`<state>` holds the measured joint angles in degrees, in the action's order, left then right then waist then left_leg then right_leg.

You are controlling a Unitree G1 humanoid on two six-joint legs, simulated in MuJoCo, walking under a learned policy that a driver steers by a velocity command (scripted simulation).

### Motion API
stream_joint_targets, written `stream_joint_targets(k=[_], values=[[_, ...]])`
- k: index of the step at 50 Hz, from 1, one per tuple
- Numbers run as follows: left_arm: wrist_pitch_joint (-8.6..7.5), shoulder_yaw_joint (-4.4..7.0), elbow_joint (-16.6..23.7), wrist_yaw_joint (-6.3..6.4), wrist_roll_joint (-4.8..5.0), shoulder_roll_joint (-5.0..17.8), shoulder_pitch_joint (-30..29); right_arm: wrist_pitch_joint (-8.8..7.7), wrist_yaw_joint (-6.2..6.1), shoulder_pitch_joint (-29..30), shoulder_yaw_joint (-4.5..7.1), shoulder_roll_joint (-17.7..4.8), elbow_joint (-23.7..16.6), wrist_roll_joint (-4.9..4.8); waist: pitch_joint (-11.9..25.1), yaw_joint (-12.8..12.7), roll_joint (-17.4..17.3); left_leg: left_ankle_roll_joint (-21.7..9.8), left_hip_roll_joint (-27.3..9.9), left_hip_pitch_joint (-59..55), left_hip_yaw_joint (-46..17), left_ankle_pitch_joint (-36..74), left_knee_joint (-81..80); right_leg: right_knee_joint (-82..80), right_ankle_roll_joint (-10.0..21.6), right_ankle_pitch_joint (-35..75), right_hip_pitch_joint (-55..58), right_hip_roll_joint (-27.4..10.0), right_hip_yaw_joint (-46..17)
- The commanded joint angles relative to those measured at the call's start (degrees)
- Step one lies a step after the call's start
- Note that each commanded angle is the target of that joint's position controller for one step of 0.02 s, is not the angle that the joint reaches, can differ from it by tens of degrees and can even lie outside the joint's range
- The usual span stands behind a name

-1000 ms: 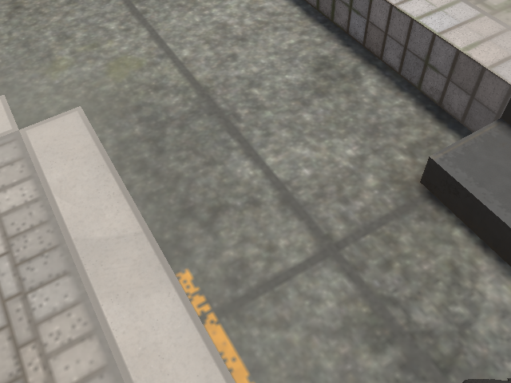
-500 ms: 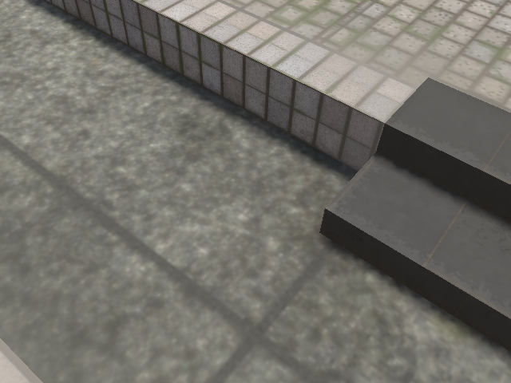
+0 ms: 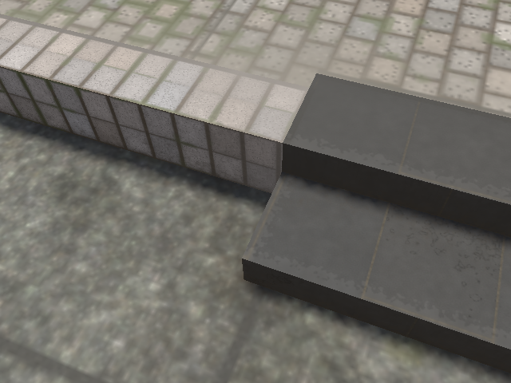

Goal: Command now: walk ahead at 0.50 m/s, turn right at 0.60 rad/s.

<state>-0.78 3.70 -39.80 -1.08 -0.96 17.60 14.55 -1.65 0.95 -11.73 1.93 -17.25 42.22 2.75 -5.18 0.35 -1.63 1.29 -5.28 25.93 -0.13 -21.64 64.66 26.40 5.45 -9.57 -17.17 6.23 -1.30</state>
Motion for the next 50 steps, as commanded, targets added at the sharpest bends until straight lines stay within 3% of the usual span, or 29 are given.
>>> stream_joint_targets(k=[1,5,10,12,14,15,16,17,18,19,20,21,23,25,31,34,36,37,38,39,40,41,42,43,44,46,47,48,50], values=[[-1.67,2.06,1.58,0.09,0.33,8.29,1.68,1.03,0.34,-5.22,1.15,-5.47,-2.17,0.46,7.54,1.64,5.02,1.53,-0.91,2.23,-0.23,2.36,-4.65,-12.35,10.49,15.48,5.45,-13.33,-15.90],[-1.81,2.36,-0.83,0.02,0.06,8.83,5.39,0.91,0.48,4.20,0.52,-4.29,-4.83,0.02,2.98,-1.68,5.67,2.34,-0.74,6.84,-0.65,12.10,-16.21,-15.83,9.84,2.83,4.92,-12.12,-17.52],[-2.18,2.77,-3.06,0.20,-0.20,9.70,9.54,-0.22,0.79,11.49,0.27,-4.39,-7.33,-0.92,2.82,-4.62,5.62,1.89,2.21,4.44,-0.90,16.97,-27.32,-11.82,7.81,7.89,9.06,-12.57,-19.31],[-2.20,2.98,-3.02,0.57,-0.37,10.33,8.39,-0.71,0.52,9.60,0.59,-5.34,-7.36,-0.96,3.55,-3.19,6.26,1.03,3.37,-1.35,-1.30,14.66,-30.64,-8.69,5.79,11.14,8.65,-12.97,-20.92],[-2.27,3.01,-2.78,0.73,-0.29,10.69,5.68,-1.34,-0.25,2.55,1.24,-6.53,-5.42,-0.88,4.73,0.79,5.62,-0.43,4.92,-12.40,-0.50,12.13,-34.76,-3.08,3.53,13.16,5.47,-11.88,-22.04],[-2.62,2.52,-3.01,0.54,0.02,9.34,5.44,-2.09,-0.99,-3.62,2.01,-8.44,-3.74,-0.32,7.57,3.97,2.43,-1.77,3.61,-21.45,-1.87,10.66,-38.37,6.03,1.98,14.38,3.00,-8.14,-19.50],[-3.16,1.10,-1.69,0.37,0.70,4.81,5.28,-2.69,-2.03,-12.40,3.05,-13.13,-3.37,0.95,15.11,7.41,-5.99,-4.65,-9.44,-32.21,-14.68,-1.26,-42.83,22.79,0.08,6.08,-1.63,-3.51,-12.85],[-2.98,0.44,0.51,0.53,1.35,2.13,9.27,-1.87,-2.10,-11.69,4.21,-18.27,-3.36,0.81,16.66,4.03,-19.86,-9.30,-20.37,-38.47,-39.57,-9.35,-52.64,33.49,-1.33,-22.64,-17.18,4.48,-6.08],[-1.77,0.88,-2.20,1.04,-0.48,6.14,9.99,-1.14,-1.83,-8.16,3.61,-13.37,-3.58,-0.04,11.12,1.50,-10.73,-10.03,-19.84,-32.45,-39.77,-14.88,-52.10,39.86,-0.94,-19.69,-20.16,-1.86,-6.62],[-1.37,1.21,-3.22,0.54,-0.71,6.87,7.50,-1.03,-1.58,-5.08,2.42,-8.47,-4.40,-0.55,6.45,1.05,-4.30,-9.18,-17.01,-27.09,-31.80,-11.70,-52.23,39.89,-0.95,-14.69,-18.93,-3.68,-6.33],[-1.06,1.09,-3.68,-0.02,-0.45,6.05,5.44,-1.13,-1.42,-3.23,1.80,-6.07,-4.16,-0.73,3.87,0.61,-2.12,-8.27,-14.00,-23.49,-22.89,-1.86,-52.64,38.39,-1.51,-11.39,-17.35,-5.51,-5.39],[-0.62,1.10,-3.76,-0.51,-0.74,5.47,4.12,-1.49,-1.58,-3.23,1.50,-5.26,-3.62,-0.72,3.18,0.42,-3.75,-7.59,-11.80,-22.28,-16.57,6.33,-52.92,37.15,-2.01,-9.77,-16.40,-6.68,-4.47],[0.29,0.66,-3.66,-1.44,-1.27,4.13,3.19,-2.64,-1.36,-4.66,1.60,-5.67,-2.18,-1.03,3.56,0.09,-6.12,-7.56,-10.11,-21.91,-9.29,20.40,-52.57,37.82,-2.83,-7.35,-15.80,-6.84,-2.76],[0.67,0.32,-2.81,-1.89,-1.14,3.46,-0.07,-3.51,-0.90,-5.87,1.69,-5.41,-1.10,-1.37,4.40,0.26,-5.15,-7.96,-9.80,-23.86,-4.07,31.51,-51.87,37.84,-3.34,-4.98,-18.32,-7.02,-2.05],[0.07,-1.68,0.70,-3.74,-1.06,0.78,-12.13,-3.41,-0.82,-6.68,1.71,-5.41,1.65,-1.50,2.51,1.61,-4.66,-7.63,-7.71,-22.59,7.26,36.20,-53.56,19.92,-4.23,5.03,-16.78,-7.89,2.52],[0.60,-2.24,1.22,-3.70,-1.56,0.81,-14.45,-3.08,-1.28,-8.73,1.79,-6.08,3.09,-1.50,2.86,1.83,-4.60,-7.33,-9.39,-23.22,9.86,40.34,-50.87,15.38,-2.01,2.46,-11.59,-7.13,6.09],[1.06,-1.80,0.98,-2.44,-2.03,1.62,-12.47,-2.58,-1.52,-8.25,1.89,-7.23,2.95,-1.08,5.01,-0.08,-4.04,-7.20,-11.38,-26.42,11.25,61.99,-42.51,15.99,0.71,-4.43,-8.37,-4.59,8.54],[0.85,-1.45,-0.29,-1.77,-2.15,2.01,-8.44,-2.11,-1.56,-7.84,1.98,-8.00,2.65,-1.29,8.53,-1.62,-3.90,-7.13,-10.84,-27.08,12.59,72.62,-34.26,15.57,1.95,-6.28,-3.42,-2.14,9.44],[0.22,-0.97,-2.30,-1.34,-1.86,2.17,-2.01,-1.53,-1.49,-6.51,2.32,-9.40,2.09,-1.90,11.84,-4.29,-4.35,-6.82,-10.58,-24.74,12.57,72.69,-24.88,11.32,3.25,-4.69,3.99,-0.61,8.86],[-0.41,0.10,-4.81,-0.69,-1.84,3.31,5.79,-1.20,-1.13,-4.22,2.43,-9.75,1.32,-2.84,14.99,-8.85,-2.22,-4.92,-8.90,-16.89,13.29,60.35,-12.41,3.50,4.51,2.18,16.42,-0.14,7.26],[-0.57,1.81,-6.21,0.15,-1.99,8.95,8.46,-1.38,-0.65,-3.27,1.49,-5.34,0.19,-2.01,13.44,-8.81,6.86,-2.18,-2.50,-0.44,12.41,13.75,4.78,-1.75,6.12,4.56,26.27,-9.59,-6.61],[-0.04,3.44,-4.09,0.44,-1.64,17.36,6.83,-1.40,-0.62,-7.90,0.19,-0.66,-3.51,-1.49,17.10,-2.69,13.18,0.27,4.03,14.63,6.40,-9.48,23.07,-1.70,15.13,25.78,33.33,-25.49,-33.83],[0.81,4.04,-4.31,1.05,0.06,15.64,9.36,-1.36,-0.70,-2.84,0.58,-4.15,-4.41,-0.10,18.29,-7.24,4.99,0.60,2.98,19.36,-0.27,-4.32,25.49,-8.55,19.21,9.44,30.41,-26.47,-35.25],[0.94,2.94,-4.93,1.50,0.06,11.62,6.53,-1.66,-0.45,-0.84,0.21,-3.27,-4.77,-0.24,9.35,-5.04,4.21,0.28,0.85,23.31,0.39,-0.92,25.88,-11.06,17.19,-2.52,23.57,-24.36,-30.35],[0.68,1.66,-5.15,1.63,-0.08,7.44,4.08,-1.89,-0.21,-1.13,0.21,-3.00,-4.06,0.03,4.08,-2.62,2.52,-0.12,-0.12,23.26,1.26,-0.23,25.34,-11.88,13.99,-4.09,16.32,-20.71,-25.96],[-0.84,-0.05,-5.85,1.91,-0.12,3.55,2.46,-0.36,0.42,-3.34,-0.65,-0.33,-3.45,0.62,2.60,0.80,2.72,-0.55,-0.68,22.88,1.70,0.26,30.81,-10.92,11.05,4.51,8.16,-16.40,-19.83],[-1.70,-0.40,-6.81,1.71,-0.11,3.22,3.26,0.43,0.62,-2.98,-0.94,0.79,-3.94,0.42,3.04,1.44,2.60,-0.85,-0.48,24.29,2.12,0.15,33.08,-10.81,10.15,6.28,6.08,-15.43,-17.99],[-2.62,-0.32,-8.85,1.48,-0.40,3.48,6.89,1.17,0.01,-0.20,-1.58,3.35,-5.12,0.00,4.00,-0.12,5.79,-1.41,1.69,30.31,4.61,-3.09,46.38,-10.40,11.39,9.52,7.50,-16.15,-18.64],[-3.83,-0.77,-11.32,0.82,-0.74,3.63,9.59,1.78,-1.43,5.80,-2.59,5.66,-8.96,-0.48,2.78,-0.31,5.84,-3.38,1.60,42.78,3.33,-5.92,55.81,-10.59,10.22,2.28,8.39,-16.99,-18.94]])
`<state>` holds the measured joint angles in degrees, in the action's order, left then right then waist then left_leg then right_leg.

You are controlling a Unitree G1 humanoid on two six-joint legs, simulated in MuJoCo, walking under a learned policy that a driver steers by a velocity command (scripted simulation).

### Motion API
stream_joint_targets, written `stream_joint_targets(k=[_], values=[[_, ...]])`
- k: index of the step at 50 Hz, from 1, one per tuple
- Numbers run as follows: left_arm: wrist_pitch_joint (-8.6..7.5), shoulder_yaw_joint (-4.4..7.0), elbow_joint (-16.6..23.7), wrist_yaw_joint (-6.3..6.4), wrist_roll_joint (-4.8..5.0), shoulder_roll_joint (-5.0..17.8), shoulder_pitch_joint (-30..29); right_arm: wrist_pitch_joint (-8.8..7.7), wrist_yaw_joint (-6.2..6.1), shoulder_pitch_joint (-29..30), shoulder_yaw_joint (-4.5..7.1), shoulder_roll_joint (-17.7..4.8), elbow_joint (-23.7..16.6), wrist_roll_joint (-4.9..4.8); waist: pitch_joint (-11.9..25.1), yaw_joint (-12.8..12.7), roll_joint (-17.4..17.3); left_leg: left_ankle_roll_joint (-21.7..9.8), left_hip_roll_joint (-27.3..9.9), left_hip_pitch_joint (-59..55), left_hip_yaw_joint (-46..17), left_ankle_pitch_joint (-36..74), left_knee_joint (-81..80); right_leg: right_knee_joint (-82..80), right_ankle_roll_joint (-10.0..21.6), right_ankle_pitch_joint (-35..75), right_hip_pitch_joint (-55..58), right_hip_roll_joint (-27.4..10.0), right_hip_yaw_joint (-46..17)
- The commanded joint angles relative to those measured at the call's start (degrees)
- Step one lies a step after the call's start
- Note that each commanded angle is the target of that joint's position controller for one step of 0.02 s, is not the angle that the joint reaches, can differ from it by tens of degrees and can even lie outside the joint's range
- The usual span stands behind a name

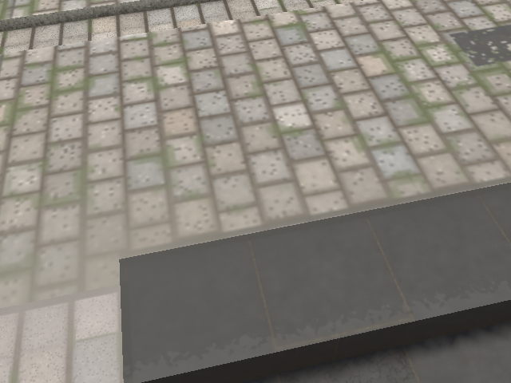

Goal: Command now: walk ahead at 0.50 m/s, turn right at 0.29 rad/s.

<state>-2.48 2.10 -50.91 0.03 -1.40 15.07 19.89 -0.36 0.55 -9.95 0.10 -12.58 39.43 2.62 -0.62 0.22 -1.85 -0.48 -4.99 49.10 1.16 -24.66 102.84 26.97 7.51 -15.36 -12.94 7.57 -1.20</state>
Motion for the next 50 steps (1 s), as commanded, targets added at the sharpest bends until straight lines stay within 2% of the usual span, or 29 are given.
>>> stream_joint_targets(k=[1,6,9,11,13,14,15,16,19,23,27,30,31,33,34,35,36,38,39,40,41,42,43,44,45,46,47,48,50], values=[[-2.43,0.41,-1.18,-0.57,-0.45,5.76,4.95,0.33,-1.43,7.76,-1.39,1.56,-8.48,-0.33,-3.34,-0.16,4.93,-2.27,1.19,24.05,1.69,-3.49,18.00,-12.35,7.05,3.94,3.24,-18.17,-18.47],[-1.55,-0.91,-4.74,2.59,1.40,5.33,7.18,0.82,-0.48,17.26,-3.51,1.26,-16.53,0.69,-3.96,-0.09,3.33,-2.15,0.76,14.64,6.30,-0.52,-11.14,-25.25,6.04,13.35,-0.18,-15.60,-14.12],[-2.52,-0.89,-2.45,2.64,2.29,5.39,3.55,1.10,-0.82,5.88,-3.47,1.38,-11.41,-0.81,6.29,3.74,5.87,-5.13,4.96,-15.51,9.91,5.01,-28.86,-19.26,4.47,72.09,3.03,-14.58,-1.56],[-2.43,0.94,-1.90,2.50,1.65,9.65,3.37,0.76,-1.15,-6.67,-1.20,-1.60,-6.44,-0.82,15.25,8.98,9.51,-6.48,8.19,-25.76,8.05,3.39,-36.51,-2.41,3.75,97.25,13.93,-19.41,-3.38],[-3.29,2.77,-0.56,0.92,1.49,11.09,2.02,-0.83,-0.78,-13.37,0.99,-6.15,-2.88,-0.19,18.68,11.82,6.48,-8.94,7.97,-39.11,-1.72,1.60,-56.26,22.64,3.00,85.02,10.97,-16.70,-3.39],[-1.64,-0.65,-2.10,-8.82,-9.78,-3.40,15.06,0.07,1.44,-32.22,1.13,-11.06,6.32,-0.32,23.22,7.94,-23.47,-29.04,-10.67,-65.63,-43.66,44.15,-69.25,55.57,1.40,8.86,-22.44,2.58,-12.26],[-0.60,3.68,-0.57,-11.08,-2.57,7.97,8.42,1.20,2.68,-31.40,2.59,-12.30,3.50,3.40,11.03,13.57,-7.82,-26.33,-14.68,-54.20,-59.39,21.44,-80.43,85.45,1.67,9.76,-40.43,6.18,-24.47],[-0.80,4.24,0.99,-9.41,1.02,7.26,2.85,0.30,4.44,-17.62,2.57,-10.04,4.39,2.49,-2.01,6.57,2.44,-22.85,-14.75,-41.11,-52.49,10.24,-80.45,92.02,2.63,15.52,-50.12,5.05,-25.17],[0.30,-0.82,4.82,-4.03,-2.39,-2.54,1.13,-3.24,5.55,-0.21,-2.28,8.04,11.91,1.58,4.22,-4.16,6.65,-16.76,-9.23,-28.46,-24.28,4.81,-82.97,92.95,7.85,16.10,-49.53,-3.13,-19.46],[0.89,-2.38,7.22,-5.65,-0.30,-3.87,-2.47,-6.49,3.17,1.75,-1.94,3.77,12.64,3.30,3.21,-7.14,1.62,-9.64,0.18,-13.05,1.54,7.13,-87.42,80.99,4.69,14.55,-44.07,-8.72,-3.12],[-0.75,-3.14,9.77,-4.95,-0.20,-3.08,-17.49,-6.19,1.80,-25.01,-2.08,0.65,20.81,5.16,0.38,4.36,-2.52,-9.23,-5.42,-41.51,-4.16,15.14,-86.14,90.45,4.13,8.13,-70.80,-7.19,-5.13],[-1.02,-3.57,12.38,-3.03,0.85,-3.50,-24.36,-5.59,3.70,-29.56,-3.01,1.75,24.35,6.60,-0.67,4.71,-1.84,-9.89,-9.52,-56.14,-5.03,24.59,-87.91,82.51,6.70,8.18,-83.23,-6.90,-6.08],[0.79,-4.54,18.88,1.30,7.77,-8.47,-32.25,-3.07,3.47,-22.39,-1.73,1.37,25.39,-6.93,-7.03,2.96,2.66,-2.32,-6.12,-44.83,4.21,32.17,-90.38,81.81,0.11,-0.05,-74.66,-8.82,6.06],[2.56,-5.64,20.87,1.79,8.97,-6.67,-29.82,-2.78,2.03,-19.72,-2.54,1.25,22.99,-7.94,-5.04,0.84,2.08,-1.66,-3.94,-29.12,8.72,39.65,-96.63,61.59,-3.49,2.36,-47.77,-11.91,10.52],[2.96,-5.09,19.22,1.49,8.24,-5.16,-25.42,-3.50,1.32,-19.99,-2.51,-0.26,22.21,-7.56,0.00,0.49,1.60,-2.90,-1.47,-25.47,11.35,53.26,-97.95,51.66,-3.24,5.19,-27.48,-9.61,14.55],[4.74,-6.14,21.85,-4.83,-1.56,-6.87,-31.09,-6.24,5.18,-20.46,-2.35,-6.82,21.66,6.50,8.70,-4.29,-14.38,-9.65,-11.89,-23.91,5.19,84.55,-94.10,57.77,-1.19,5.54,-23.35,-5.88,11.55],[4.85,-3.23,19.04,-5.78,-1.22,-0.26,-23.83,-8.59,5.61,-15.19,0.21,-13.63,18.91,5.28,4.72,-6.65,-4.16,-8.06,-12.19,-38.35,8.25,99.92,-88.77,50.86,-0.76,0.38,-29.92,-4.68,9.27],[3.40,-1.38,14.45,-4.90,-1.78,3.08,-15.28,-8.63,5.38,-13.75,2.04,-16.43,17.98,1.81,6.40,-8.88,-8.68,-8.38,-14.93,-56.95,7.19,107.57,-78.81,29.34,0.11,-9.36,-31.38,-0.48,9.73],[4.00,-1.07,11.48,-2.94,6.12,2.90,-5.49,-3.93,-0.43,-20.81,1.20,-10.11,20.38,-8.72,14.22,-10.56,-6.03,-4.01,-8.39,-63.38,13.85,120.35,-63.84,22.00,3.59,-10.14,-14.46,2.71,14.70],[3.06,0.99,9.29,-3.87,7.25,6.81,0.76,-3.11,-3.42,-21.08,0.29,-7.75,18.06,-7.27,21.58,-13.71,1.53,-0.78,-2.87,-34.70,10.60,86.24,-39.55,15.92,12.35,-8.08,12.32,-8.98,-13.54],[-0.75,3.81,7.55,-4.85,5.96,11.40,8.88,-4.71,0.26,-14.46,0.48,-5.57,12.09,-3.00,18.03,-11.68,16.77,-0.91,10.03,-16.06,9.63,-7.68,-10.44,3.68,15.50,-16.57,13.64,-14.32,-39.11],[-3.21,3.84,9.76,-4.18,9.01,7.97,0.62,-5.84,1.24,-23.63,0.75,-0.97,14.94,-0.93,17.02,-4.43,14.25,-3.82,3.90,-11.42,-0.31,-6.08,5.53,-1.44,16.46,-23.52,5.55,-16.51,-48.02],[-2.74,0.86,-0.31,-2.77,-4.76,3.67,8.03,-5.67,2.86,-7.16,-0.50,0.87,10.06,4.17,1.15,-11.31,-1.20,-6.16,8.74,7.09,-16.56,14.33,8.90,2.60,11.41,-24.35,-0.96,-13.15,-44.53],[-2.71,0.34,-2.23,-2.13,-5.85,-0.10,6.57,-6.82,3.40,-5.46,-0.88,2.29,8.33,4.54,1.88,-7.14,0.54,-7.08,7.75,12.57,-15.48,17.27,5.85,3.27,11.03,-13.73,0.75,-13.28,-38.24],[-6.59,2.89,8.65,-2.30,7.68,0.90,-4.48,-6.74,3.92,-9.49,-0.56,1.27,5.00,0.03,8.93,2.90,-3.86,-3.68,5.04,8.99,3.24,-6.10,21.81,2.20,6.71,-1.99,4.83,-12.74,-29.40],[-6.46,2.82,7.45,-2.27,9.61,2.41,-13.54,-6.97,3.70,-10.13,-1.60,0.69,3.28,-0.76,4.01,7.96,-4.77,-2.25,2.82,7.49,3.71,-5.20,12.25,3.85,5.21,4.38,-4.47,-10.25,-22.51],[-5.95,2.18,8.66,-2.62,9.30,0.56,-15.20,-7.28,2.82,-7.39,-1.96,-0.53,0.26,-1.92,0.76,8.24,-1.74,-1.11,2.15,5.40,4.92,-7.83,5.66,1.88,3.80,7.12,-10.43,-7.83,-16.01],[-5.30,-1.39,0.23,-2.40,-4.28,-5.36,-7.63,-5.51,1.78,2.12,-3.06,3.71,-0.43,0.61,-0.89,2.19,5.55,-4.98,1.68,5.58,-9.15,9.64,2.37,-2.22,6.89,-1.68,-18.98,-8.25,-18.90],[-5.97,0.09,0.90,-1.72,-4.60,-0.12,-6.81,-6.00,2.31,1.66,-1.87,-2.09,-1.83,1.70,0.47,2.03,3.79,-4.52,1.60,5.65,-4.75,16.36,-12.15,-6.72,7.33,-3.01,-17.80,-6.97,-15.97]])
Over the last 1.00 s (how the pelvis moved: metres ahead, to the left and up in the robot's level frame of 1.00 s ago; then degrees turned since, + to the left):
0.48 -0.08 0.00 -34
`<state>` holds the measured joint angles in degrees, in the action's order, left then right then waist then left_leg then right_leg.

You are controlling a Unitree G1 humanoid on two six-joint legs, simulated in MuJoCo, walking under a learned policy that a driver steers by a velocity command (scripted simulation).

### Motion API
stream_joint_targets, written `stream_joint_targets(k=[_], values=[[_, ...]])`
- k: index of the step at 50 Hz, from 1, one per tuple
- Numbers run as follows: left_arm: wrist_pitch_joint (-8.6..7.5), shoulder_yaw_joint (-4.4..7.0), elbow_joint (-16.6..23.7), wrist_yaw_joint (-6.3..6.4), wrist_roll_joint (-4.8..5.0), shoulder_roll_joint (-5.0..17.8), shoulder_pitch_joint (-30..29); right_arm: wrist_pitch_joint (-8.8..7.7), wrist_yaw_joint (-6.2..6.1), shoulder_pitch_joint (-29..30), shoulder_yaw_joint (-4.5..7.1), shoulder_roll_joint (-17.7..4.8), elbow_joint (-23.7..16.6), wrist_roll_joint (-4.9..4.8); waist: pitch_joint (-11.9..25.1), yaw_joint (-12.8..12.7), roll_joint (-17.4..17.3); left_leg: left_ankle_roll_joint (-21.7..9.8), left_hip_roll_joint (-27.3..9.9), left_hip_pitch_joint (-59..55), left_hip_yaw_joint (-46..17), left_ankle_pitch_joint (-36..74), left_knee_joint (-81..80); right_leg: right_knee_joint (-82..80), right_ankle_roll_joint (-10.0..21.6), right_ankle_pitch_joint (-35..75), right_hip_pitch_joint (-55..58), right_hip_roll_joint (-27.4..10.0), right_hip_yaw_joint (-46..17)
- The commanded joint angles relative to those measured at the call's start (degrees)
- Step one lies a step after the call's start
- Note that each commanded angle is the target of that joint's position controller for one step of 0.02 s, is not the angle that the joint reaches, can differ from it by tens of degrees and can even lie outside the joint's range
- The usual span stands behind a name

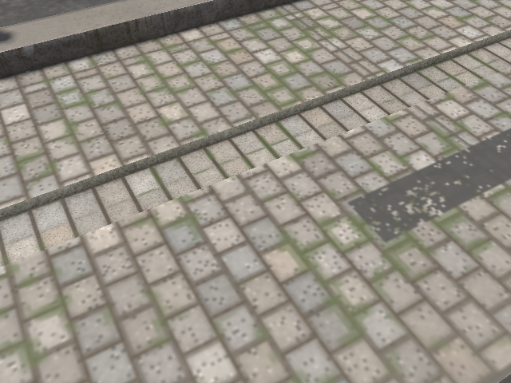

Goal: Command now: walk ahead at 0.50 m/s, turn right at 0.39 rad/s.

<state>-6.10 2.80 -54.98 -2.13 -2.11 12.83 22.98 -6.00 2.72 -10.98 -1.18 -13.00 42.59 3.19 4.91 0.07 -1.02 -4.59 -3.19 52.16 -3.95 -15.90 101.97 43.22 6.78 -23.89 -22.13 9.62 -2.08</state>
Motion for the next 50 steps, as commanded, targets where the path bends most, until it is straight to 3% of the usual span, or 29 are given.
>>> stream_joint_targets(k=[1,2,4,6,8,10,11,12,13,14,15,16,17,18,19,21,25,28,32,34,36,37,38,39,40,42,44,46,50], values=[[-3.05,-0.14,5.22,0.66,-2.73,4.23,-9.25,-0.97,0.40,5.07,-0.02,-3.57,-5.73,1.11,-3.52,1.02,2.33,1.25,-1.06,0.37,1.05,11.77,-19.08,-23.42,8.24,10.94,-6.98,-8.73,-13.05],[-3.57,-0.22,5.77,0.66,-2.22,5.15,-9.46,-1.18,0.16,7.03,0.26,-4.43,-6.11,1.08,-1.88,0.71,0.87,3.05,-2.67,-4.02,1.40,16.60,-30.10,-23.04,7.08,15.93,-6.18,-8.60,-10.85],[-3.88,-0.37,6.74,-0.14,0.41,5.36,-7.60,0.30,0.45,12.03,0.14,-3.55,-6.41,0.86,-3.92,-0.64,1.98,6.12,-1.97,-18.03,5.29,20.84,-51.97,-26.58,5.90,20.99,-11.49,-8.31,-8.37],[-3.33,0.28,4.04,-1.76,1.26,7.65,0.39,2.34,1.26,17.60,-0.10,-2.07,-7.07,1.18,-6.77,-3.07,5.02,6.91,0.26,-19.29,6.60,21.91,-59.75,-27.57,7.31,28.22,-2.64,-14.19,-12.79],[-2.72,1.01,2.64,-2.03,0.48,9.70,4.75,2.43,1.06,20.52,0.85,-4.69,-7.30,0.31,-7.70,-4.52,4.38,4.86,1.62,-11.57,6.39,20.16,-67.89,-25.77,6.07,38.39,15.10,-19.55,-15.16],[-2.11,1.11,2.24,-1.31,-0.65,9.82,4.70,1.38,0.15,18.76,1.92,-6.91,-6.36,-1.09,-4.30,-3.40,3.98,1.38,3.79,-14.80,7.43,20.70,-72.87,-21.75,2.19,54.51,25.58,-19.79,-11.81],[-1.73,1.00,2.58,-1.40,-1.78,9.87,3.38,0.74,-0.33,13.90,2.86,-8.62,-4.66,-2.09,-0.68,-1.16,4.18,-0.29,5.30,-23.09,8.08,23.39,-73.14,-18.11,-0.17,64.98,27.12,-18.24,-8.04],[-1.38,0.68,3.98,-1.72,-2.82,8.96,1.22,-0.05,-1.15,2.40,3.84,-10.09,-1.06,-2.70,6.00,2.80,3.41,-2.72,5.07,-40.11,6.56,24.21,-69.22,-9.29,-2.71,67.69,22.94,-15.90,-5.06],[-1.38,-0.96,4.96,-1.09,-3.45,3.21,6.57,-0.44,-1.18,-7.78,4.36,-12.67,1.92,-1.84,16.82,2.35,-5.05,-11.12,-1.70,-66.15,-2.03,38.33,-62.56,4.94,-5.97,49.70,8.27,-11.83,-4.21],[-1.51,-2.66,5.08,-1.16,-3.52,0.90,13.25,-0.27,-0.84,-17.78,4.71,-11.70,3.71,-2.13,25.51,5.50,-16.16,-24.57,-14.83,-89.45,-28.35,29.62,-69.56,25.99,-11.91,4.52,-14.16,-1.76,-2.63],[-0.42,-0.74,7.86,-1.83,-1.06,6.01,-0.15,0.07,-1.42,-26.99,4.91,-9.87,8.31,-0.32,16.24,11.66,-7.45,-18.06,-13.17,-84.75,-35.61,12.85,-79.85,35.64,-10.35,-4.63,-25.60,-1.41,-6.21],[-0.02,-0.79,10.57,-1.22,-0.18,5.19,-6.39,-0.56,-1.55,-18.85,5.46,-11.64,7.81,-0.58,3.69,8.13,-3.66,-13.24,-12.88,-71.78,-30.95,3.60,-82.47,38.83,-7.87,0.54,-30.02,-5.91,-7.55],[-1.78,-0.61,14.05,0.96,3.62,7.42,-12.98,0.40,-2.45,-3.78,5.43,-10.33,1.14,-4.81,-0.35,4.69,-0.42,-12.86,-12.41,-57.03,-28.46,7.14,-86.21,37.40,-6.81,5.86,-25.49,-8.73,-4.87],[-2.35,-0.41,15.13,2.01,3.20,7.75,-13.78,0.21,-2.70,-0.43,4.81,-8.81,0.03,-4.39,-2.41,1.90,1.37,-13.01,-10.54,-49.39,-25.02,11.94,-88.24,35.57,-6.66,8.35,-23.11,-10.52,-4.31],[-2.37,-0.26,15.71,2.44,2.37,7.34,-11.22,-0.04,-2.60,-0.05,4.31,-7.26,-0.32,-3.53,-1.34,-0.72,0.94,-12.55,-8.41,-45.60,-22.32,14.22,-89.38,33.52,-6.50,9.70,-19.83,-11.97,-4.44],[-1.86,-0.20,16.11,2.96,1.51,5.91,-8.54,0.11,-2.26,-0.45,4.52,-7.26,-0.98,-3.50,-0.64,-2.05,0.12,-12.42,-5.87,-42.86,-18.52,15.29,-89.75,29.95,-6.94,9.83,-19.91,-13.48,-3.64],[-0.76,-0.81,20.32,3.60,0.56,4.36,-16.28,0.59,-3.13,-4.45,5.67,-10.37,-1.10,-4.00,-2.97,-0.44,0.62,-10.87,-1.92,-33.09,-12.67,19.41,-90.35,10.78,-9.64,19.53,-17.38,-13.35,-1.09],[-0.83,-1.27,22.15,3.39,1.14,3.25,-23.29,1.19,-3.76,-9.21,6.11,-10.98,-0.01,-4.99,-2.15,2.66,-1.62,-8.17,0.09,-31.25,-11.31,19.18,-88.76,-4.65,-10.57,29.78,-8.73,-9.81,-0.64],[-1.27,-0.35,23.63,2.65,2.34,6.04,-28.06,2.50,-3.90,-13.89,6.21,-9.69,0.84,-5.47,-2.07,4.70,-3.36,-6.82,-1.94,-41.95,-17.89,15.23,-82.84,-14.31,-9.77,28.60,-8.72,-8.04,-3.19],[-1.97,0.26,23.76,2.03,2.61,7.03,-28.57,3.34,-4.28,-13.76,6.54,-9.65,0.38,-5.08,-2.42,4.15,-4.11,-6.44,-2.98,-46.15,-21.26,15.62,-78.95,-18.06,-8.36,24.38,-7.23,-7.47,-3.92],[-2.61,1.61,21.98,2.25,2.33,9.00,-21.42,3.74,-4.29,-11.17,6.63,-8.94,-1.10,-4.58,1.15,0.19,-5.30,-4.72,-0.11,-44.71,-20.51,22.17,-71.26,-21.84,-5.17,23.52,5.30,-8.22,-3.11],[-2.77,2.39,21.05,2.78,0.95,11.37,-12.64,3.34,-3.99,-8.68,5.89,-6.66,-2.81,-3.81,7.88,-4.32,-4.06,-2.37,2.25,-37.88,-16.63,22.14,-58.89,-17.46,-0.74,29.33,20.25,-15.89,-8.04],[-1.89,3.36,20.18,3.46,-0.16,15.24,-5.55,2.60,-3.94,-16.63,4.79,-3.24,-2.96,-3.86,16.47,-3.18,8.65,2.76,9.88,-19.78,-8.69,-0.37,-40.55,-13.65,9.75,41.50,42.64,-30.09,-25.74],[-1.07,3.34,18.71,3.06,1.54,13.20,-3.13,2.25,-3.84,-19.20,4.51,-6.27,-3.50,-4.08,19.90,-3.41,17.92,4.73,9.27,-10.34,-6.78,-21.85,-29.25,-16.56,14.74,38.43,45.88,-36.72,-40.39],[-0.47,2.36,20.21,3.36,1.91,8.94,-6.12,2.69,-3.95,-15.80,5.86,-10.20,-3.22,-4.51,13.31,-3.90,10.39,5.95,6.44,-7.43,-8.07,-18.46,-23.94,-17.84,12.69,36.32,39.08,-34.15,-35.64],[0.40,1.02,20.19,2.99,1.62,5.94,-11.36,3.81,-4.26,-6.41,6.25,-10.07,-5.71,-3.21,2.62,-2.60,2.12,7.35,3.88,-8.00,-4.36,-12.66,-25.75,-19.17,8.88,48.16,23.45,-27.79,-21.12],[0.66,0.45,18.70,2.30,0.92,4.67,-13.75,4.38,-4.01,-6.69,5.59,-6.20,-6.23,-3.25,-0.66,0.91,4.68,7.40,1.74,-13.47,-3.06,-11.27,-33.55,-22.21,6.58,50.21,13.39,-23.21,-14.24],[0.93,0.87,17.42,2.04,0.64,6.07,-15.48,4.56,-3.88,-7.89,4.76,-3.55,-5.71,-3.38,0.17,2.50,7.38,7.87,2.01,-19.79,-0.02,-7.38,-42.55,-24.27,6.82,54.77,7.85,-20.93,-8.97],[2.09,1.86,15.04,2.52,1.82,9.03,-15.05,4.20,-3.46,-3.99,4.25,-3.77,-5.48,-3.12,3.92,1.31,7.96,7.39,1.87,-30.72,1.60,6.07,-57.99,-24.72,6.26,50.95,5.65,-20.11,-4.89]])
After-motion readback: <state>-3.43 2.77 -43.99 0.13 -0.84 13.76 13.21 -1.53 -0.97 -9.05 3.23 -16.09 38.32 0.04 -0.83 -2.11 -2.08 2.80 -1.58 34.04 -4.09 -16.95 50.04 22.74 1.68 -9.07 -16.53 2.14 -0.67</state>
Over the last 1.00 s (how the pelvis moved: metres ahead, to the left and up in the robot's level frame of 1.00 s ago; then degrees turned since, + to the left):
0.60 -0.02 0.22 -18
